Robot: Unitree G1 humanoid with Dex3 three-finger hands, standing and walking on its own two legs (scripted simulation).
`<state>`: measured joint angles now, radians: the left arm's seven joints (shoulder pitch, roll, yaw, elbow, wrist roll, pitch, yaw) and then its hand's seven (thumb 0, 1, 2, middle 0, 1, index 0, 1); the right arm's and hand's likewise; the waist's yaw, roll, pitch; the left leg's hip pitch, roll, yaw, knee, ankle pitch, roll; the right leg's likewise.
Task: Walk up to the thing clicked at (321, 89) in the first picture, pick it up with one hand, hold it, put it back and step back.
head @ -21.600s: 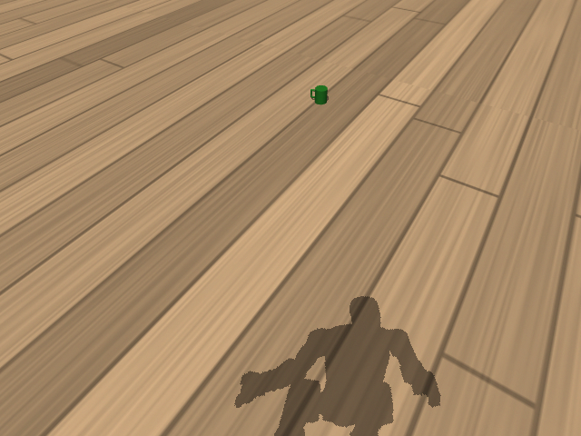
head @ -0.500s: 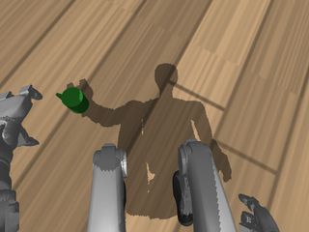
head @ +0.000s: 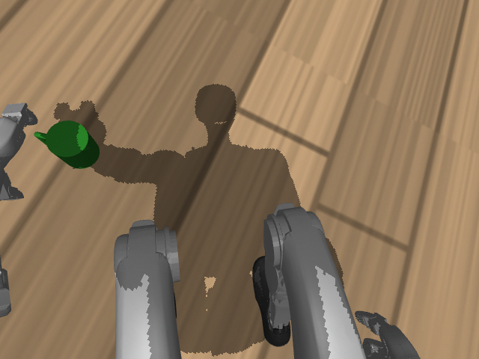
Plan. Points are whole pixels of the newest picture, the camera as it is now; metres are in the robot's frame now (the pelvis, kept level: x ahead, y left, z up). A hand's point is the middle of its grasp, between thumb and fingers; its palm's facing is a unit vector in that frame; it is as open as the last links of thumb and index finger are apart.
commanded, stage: rise first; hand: left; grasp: from above
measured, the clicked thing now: (67, 144) +0.52 +0.33 -0.31
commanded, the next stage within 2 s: approach in 0.62 s
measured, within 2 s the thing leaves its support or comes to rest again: neither
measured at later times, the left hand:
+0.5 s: hand (21, 155) +0.45 +0.36 -0.18, palm faces -0.44 -0.07 -0.89, open 13.9 cm
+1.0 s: hand (48, 134) +0.50 +0.32 -0.19, palm faces -0.41 -0.05 -0.91, open 14.0 cm
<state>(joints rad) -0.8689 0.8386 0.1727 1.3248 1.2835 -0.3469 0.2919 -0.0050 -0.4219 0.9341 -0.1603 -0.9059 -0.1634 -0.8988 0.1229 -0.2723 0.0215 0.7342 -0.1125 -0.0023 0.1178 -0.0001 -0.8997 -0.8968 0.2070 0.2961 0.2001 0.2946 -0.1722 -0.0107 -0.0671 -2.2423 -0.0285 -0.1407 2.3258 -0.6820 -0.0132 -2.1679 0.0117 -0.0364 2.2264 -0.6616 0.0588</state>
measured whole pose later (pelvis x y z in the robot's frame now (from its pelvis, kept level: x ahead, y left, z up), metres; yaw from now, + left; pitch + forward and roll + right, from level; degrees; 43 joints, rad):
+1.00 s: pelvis +0.01 +0.00 -0.03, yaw -2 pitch +34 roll -11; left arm -1.09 0.92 0.08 1.49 1.33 -0.30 0.38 -0.01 -0.52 0.98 -0.08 -1.08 -0.10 -1.06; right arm 0.12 -0.28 0.11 0.73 -0.16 -0.02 0.14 0.00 -0.91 -0.90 0.21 0.30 0.20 0.29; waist -0.27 -0.05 -0.01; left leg -2.33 -0.03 -0.18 2.43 -0.71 -0.02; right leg -2.25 0.03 -0.06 2.30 -0.67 0.07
